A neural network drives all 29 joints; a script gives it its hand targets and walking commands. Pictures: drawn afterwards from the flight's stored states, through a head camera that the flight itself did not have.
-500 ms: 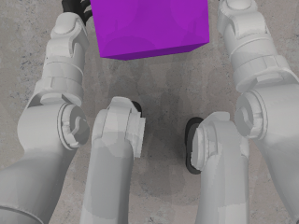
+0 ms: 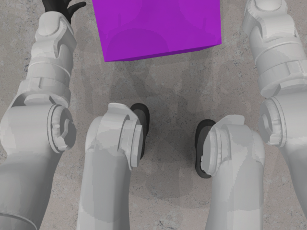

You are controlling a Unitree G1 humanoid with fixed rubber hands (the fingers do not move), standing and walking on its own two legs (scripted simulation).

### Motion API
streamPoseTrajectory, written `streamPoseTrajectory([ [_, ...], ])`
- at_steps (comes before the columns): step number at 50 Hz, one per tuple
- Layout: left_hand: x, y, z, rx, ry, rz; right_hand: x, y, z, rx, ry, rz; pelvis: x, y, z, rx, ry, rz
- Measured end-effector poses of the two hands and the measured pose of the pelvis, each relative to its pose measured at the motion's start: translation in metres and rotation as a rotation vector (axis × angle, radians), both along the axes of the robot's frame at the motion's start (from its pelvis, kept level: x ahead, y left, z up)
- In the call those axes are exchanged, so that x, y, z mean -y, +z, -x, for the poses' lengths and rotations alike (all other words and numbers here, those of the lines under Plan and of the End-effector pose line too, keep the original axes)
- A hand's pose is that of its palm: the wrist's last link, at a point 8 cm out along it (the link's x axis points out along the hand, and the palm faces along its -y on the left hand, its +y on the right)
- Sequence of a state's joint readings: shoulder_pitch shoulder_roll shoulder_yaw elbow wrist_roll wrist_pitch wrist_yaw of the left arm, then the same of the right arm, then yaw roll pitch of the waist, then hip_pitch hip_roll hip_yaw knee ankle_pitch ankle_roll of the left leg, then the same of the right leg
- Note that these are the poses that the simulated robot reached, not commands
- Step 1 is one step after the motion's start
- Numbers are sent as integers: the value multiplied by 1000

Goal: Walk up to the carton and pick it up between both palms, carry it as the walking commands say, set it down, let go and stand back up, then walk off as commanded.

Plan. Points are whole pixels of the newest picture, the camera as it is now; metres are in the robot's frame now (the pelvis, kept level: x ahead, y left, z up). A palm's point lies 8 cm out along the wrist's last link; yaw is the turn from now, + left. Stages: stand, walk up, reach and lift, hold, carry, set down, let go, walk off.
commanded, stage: set down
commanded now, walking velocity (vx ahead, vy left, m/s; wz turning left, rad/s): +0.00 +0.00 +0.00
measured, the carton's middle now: (157, 9) +0.52 +0.07 -0.25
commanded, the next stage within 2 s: let go in 1.34 s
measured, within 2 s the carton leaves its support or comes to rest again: neither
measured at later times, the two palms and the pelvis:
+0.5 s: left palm out of the picture +0.49 +0.28 -0.04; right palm out of the picture +0.57 -0.11 -0.04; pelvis +0.00 +0.00 +0.07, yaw +0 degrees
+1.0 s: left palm out of the picture +0.49 +0.28 +0.11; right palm out of the picture +0.57 -0.11 +0.10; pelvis +0.03 +0.00 +0.20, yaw +1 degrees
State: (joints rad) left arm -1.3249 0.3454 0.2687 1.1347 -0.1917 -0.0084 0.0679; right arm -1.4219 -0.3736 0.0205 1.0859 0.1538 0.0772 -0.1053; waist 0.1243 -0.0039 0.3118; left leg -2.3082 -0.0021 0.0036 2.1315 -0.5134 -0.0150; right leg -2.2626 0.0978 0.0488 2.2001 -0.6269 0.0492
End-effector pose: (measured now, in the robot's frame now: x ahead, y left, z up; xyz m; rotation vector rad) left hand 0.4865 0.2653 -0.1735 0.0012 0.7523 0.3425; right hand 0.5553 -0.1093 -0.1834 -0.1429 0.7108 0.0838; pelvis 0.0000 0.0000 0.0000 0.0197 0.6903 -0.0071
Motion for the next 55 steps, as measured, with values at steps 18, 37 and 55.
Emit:
streamPoseTrajectory([
  [18,-12,91,-2,108,14,4,-7,99,-15,68,-24,1,1,41,-1,-45,28,21],
  [37,-12,203,-2,127,2,5,4,207,-15,80,-34,-3,2,130,-11,-132,27,16],
  [55,-17,315,2,133,-12,19,6,320,-13,72,-12,-6,-1,233,-34,-123,37,21],
])
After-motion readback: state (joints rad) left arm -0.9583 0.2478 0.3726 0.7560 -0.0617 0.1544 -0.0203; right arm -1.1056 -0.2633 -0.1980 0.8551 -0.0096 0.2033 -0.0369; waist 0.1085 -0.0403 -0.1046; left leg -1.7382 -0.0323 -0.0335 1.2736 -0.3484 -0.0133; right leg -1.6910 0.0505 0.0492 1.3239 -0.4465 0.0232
